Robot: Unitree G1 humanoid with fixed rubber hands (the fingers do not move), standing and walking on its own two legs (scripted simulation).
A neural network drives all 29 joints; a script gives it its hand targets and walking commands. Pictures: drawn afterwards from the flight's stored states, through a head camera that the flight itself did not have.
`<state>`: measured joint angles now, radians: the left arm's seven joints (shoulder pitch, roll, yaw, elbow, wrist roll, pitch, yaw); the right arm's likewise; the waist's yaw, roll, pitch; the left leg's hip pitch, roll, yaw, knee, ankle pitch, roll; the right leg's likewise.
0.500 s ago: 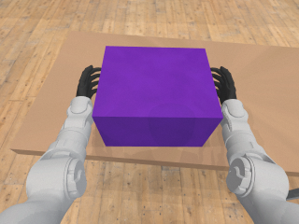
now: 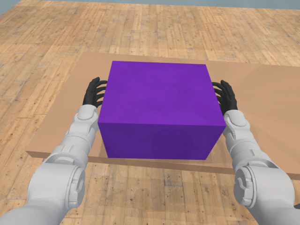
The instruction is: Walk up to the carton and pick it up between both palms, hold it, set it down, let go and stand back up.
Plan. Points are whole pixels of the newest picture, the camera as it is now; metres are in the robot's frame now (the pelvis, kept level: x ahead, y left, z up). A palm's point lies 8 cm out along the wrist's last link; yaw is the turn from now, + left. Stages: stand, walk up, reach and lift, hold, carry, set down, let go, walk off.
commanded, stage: reach and lift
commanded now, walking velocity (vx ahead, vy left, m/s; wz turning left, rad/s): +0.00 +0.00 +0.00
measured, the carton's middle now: (158, 109) +0.44 +0.00 +0.05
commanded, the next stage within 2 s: none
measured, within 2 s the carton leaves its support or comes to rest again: neither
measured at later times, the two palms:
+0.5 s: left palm (83, 99) +0.40 +0.20 +0.13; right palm (231, 105) +0.40 -0.19 +0.13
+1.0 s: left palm (77, 99) +0.37 +0.19 +0.16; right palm (242, 107) +0.36 -0.19 +0.16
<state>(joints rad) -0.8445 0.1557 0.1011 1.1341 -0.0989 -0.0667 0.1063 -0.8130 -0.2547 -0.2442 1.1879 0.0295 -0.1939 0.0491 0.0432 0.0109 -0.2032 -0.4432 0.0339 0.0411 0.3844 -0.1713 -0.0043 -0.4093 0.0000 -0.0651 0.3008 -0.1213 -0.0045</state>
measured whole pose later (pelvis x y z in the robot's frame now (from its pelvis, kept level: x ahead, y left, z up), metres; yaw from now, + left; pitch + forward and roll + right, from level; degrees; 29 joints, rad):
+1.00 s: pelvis -0.01 +0.00 +0.01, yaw +1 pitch -1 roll -1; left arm -0.57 0.13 0.22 0.34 0.07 0.48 0.03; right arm -0.59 -0.21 -0.10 0.60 0.22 0.21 -0.05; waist -0.05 -0.04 -0.07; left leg -0.14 0.01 -0.01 0.33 -0.17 0.00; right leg -0.10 0.00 -0.06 0.23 -0.12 0.00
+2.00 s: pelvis -0.01 +0.00 +0.01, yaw +0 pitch -4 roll -1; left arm -0.51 0.07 0.31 0.05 0.20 0.72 -0.08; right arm -0.57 -0.21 -0.07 0.42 0.26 0.43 -0.08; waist -0.08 -0.04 -0.03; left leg -0.06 0.01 0.00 0.30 -0.16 0.00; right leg -0.03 0.01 -0.03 0.23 -0.12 0.00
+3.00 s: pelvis +0.00 +0.00 +0.01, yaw +0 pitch -4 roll -1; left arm -0.52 0.06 0.32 -0.05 0.19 0.82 -0.07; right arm -0.59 -0.24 -0.05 0.34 0.30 0.51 -0.11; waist -0.07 -0.03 -0.05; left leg -0.06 0.01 -0.01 0.31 -0.18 0.00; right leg -0.02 0.02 -0.02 0.22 -0.12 -0.01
